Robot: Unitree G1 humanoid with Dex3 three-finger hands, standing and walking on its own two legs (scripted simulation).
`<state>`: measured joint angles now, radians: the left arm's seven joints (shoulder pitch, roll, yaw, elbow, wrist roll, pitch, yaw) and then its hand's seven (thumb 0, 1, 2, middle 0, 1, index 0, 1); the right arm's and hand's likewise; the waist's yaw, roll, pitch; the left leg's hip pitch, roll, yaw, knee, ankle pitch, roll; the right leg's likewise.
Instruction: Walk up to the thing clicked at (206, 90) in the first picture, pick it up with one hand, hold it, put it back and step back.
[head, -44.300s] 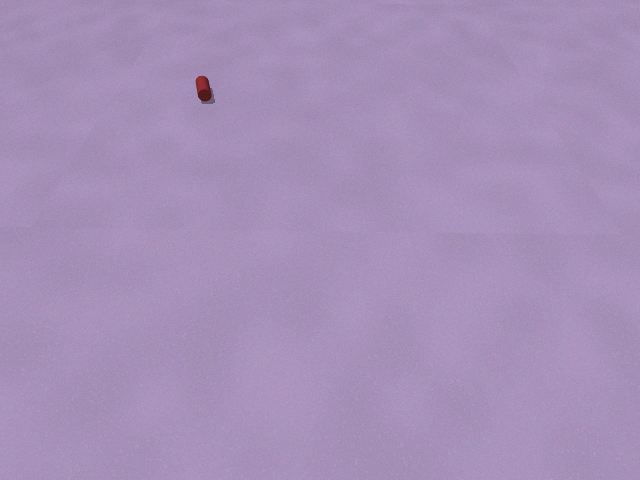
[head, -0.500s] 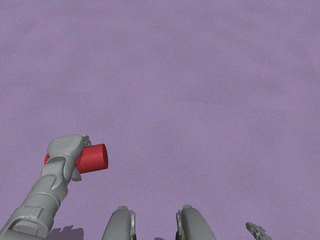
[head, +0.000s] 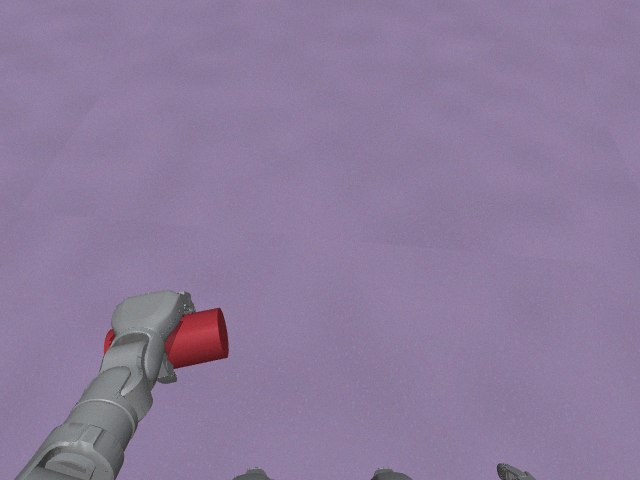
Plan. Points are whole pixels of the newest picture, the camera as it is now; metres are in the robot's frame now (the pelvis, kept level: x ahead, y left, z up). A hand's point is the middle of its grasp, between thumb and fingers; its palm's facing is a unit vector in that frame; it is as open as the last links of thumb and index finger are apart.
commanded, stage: hold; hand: left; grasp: from above
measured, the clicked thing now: (170, 343) +0.33 +0.22 -0.10
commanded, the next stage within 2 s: crouch in 1.92 s
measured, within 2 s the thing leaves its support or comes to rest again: neither
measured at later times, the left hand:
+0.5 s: hand (150, 333) +0.32 +0.22 -0.03, palm faces -0.45 -0.08 -0.89, open 10.2 cm
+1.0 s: hand (146, 345) +0.29 +0.21 -0.02, palm faces -0.44 -0.07 -0.89, open 10.2 cm
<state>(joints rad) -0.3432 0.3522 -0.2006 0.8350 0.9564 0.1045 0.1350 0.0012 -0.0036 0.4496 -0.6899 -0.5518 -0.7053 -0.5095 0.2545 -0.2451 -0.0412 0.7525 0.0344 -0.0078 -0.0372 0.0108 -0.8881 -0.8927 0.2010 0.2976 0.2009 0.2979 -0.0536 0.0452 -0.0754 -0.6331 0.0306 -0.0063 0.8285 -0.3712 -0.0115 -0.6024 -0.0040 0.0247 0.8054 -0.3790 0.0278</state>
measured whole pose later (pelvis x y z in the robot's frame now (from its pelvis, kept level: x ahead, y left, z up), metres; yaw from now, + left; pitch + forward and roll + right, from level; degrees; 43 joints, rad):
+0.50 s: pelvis +0.01 +0.00 +0.02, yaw +0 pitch +6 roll +0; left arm -0.29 0.36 -0.22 0.74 0.97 0.09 0.05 0.00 -0.02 0.48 -0.67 -0.59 -0.69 -0.55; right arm 0.23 -0.25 -0.05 0.72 0.04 0.03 -0.02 0.01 -0.89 -0.89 0.20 0.30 0.20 0.30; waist -0.02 0.05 -0.06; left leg -0.43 0.02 0.01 0.65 -0.32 -0.01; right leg -0.41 -0.01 0.04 0.64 -0.33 0.03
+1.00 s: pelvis +0.00 +0.00 +0.03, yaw +0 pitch +2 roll +0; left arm -0.24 0.37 -0.23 0.66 0.98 0.08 0.01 0.00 -0.02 0.49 -0.66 -0.63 -0.67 -0.59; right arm 0.20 -0.26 -0.04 0.70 0.05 0.05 -0.03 0.01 -0.89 -0.89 0.20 0.30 0.20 0.30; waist 0.00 0.06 -0.03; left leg -0.34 0.02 0.01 0.56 -0.26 -0.01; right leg -0.33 -0.01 0.04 0.57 -0.28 0.02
